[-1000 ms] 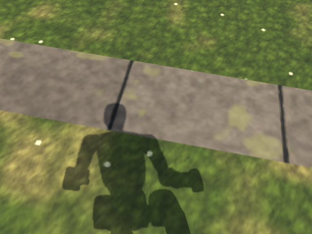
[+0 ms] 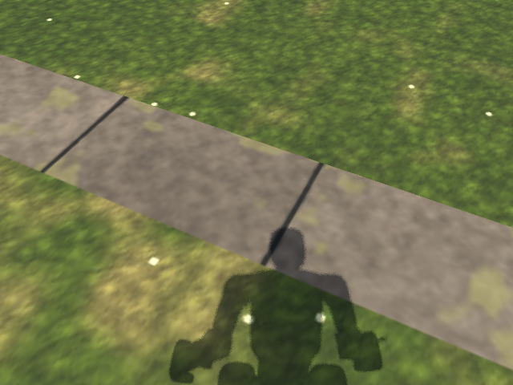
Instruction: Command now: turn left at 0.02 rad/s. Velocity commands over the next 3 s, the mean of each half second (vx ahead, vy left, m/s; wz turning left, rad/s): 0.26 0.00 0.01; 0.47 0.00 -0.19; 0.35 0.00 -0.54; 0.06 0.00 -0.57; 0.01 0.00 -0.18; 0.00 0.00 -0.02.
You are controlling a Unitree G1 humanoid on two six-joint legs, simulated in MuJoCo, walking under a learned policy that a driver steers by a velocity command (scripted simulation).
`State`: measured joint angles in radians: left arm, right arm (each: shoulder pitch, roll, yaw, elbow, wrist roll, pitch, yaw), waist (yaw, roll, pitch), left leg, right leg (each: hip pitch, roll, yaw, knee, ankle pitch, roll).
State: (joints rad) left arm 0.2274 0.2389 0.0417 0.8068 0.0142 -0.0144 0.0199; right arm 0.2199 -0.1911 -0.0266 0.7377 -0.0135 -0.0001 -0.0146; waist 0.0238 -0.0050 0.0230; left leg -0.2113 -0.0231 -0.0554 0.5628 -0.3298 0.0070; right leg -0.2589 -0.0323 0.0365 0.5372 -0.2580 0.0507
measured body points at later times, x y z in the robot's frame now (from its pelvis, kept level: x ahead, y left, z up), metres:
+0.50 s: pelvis +0.11 -0.04 +0.02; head +0.12 -0.07 +0.47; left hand +0.09 +0.21 -0.11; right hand +0.26 -0.31 -0.10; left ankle +0.18 +0.13 -0.66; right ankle +0.03 -0.13 -0.73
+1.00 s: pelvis +0.39 +0.01 +0.01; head +0.40 +0.01 +0.46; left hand +0.53 +0.28 -0.11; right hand +0.42 -0.27 -0.11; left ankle +0.40 +0.10 -0.73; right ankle +0.42 -0.16 -0.65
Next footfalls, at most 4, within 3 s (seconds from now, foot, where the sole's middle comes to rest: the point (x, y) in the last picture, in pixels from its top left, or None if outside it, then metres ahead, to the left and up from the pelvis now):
0.76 left None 0.44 0.10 -0.77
1.30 right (341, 325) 0.69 -0.19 -0.77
1.80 left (280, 280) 0.84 -0.03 -0.77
2.18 right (345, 346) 0.63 -0.20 -0.77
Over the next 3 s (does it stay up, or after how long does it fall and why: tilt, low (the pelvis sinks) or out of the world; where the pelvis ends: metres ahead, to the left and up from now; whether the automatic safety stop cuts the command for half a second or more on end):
stays up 0.69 -0.08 0.00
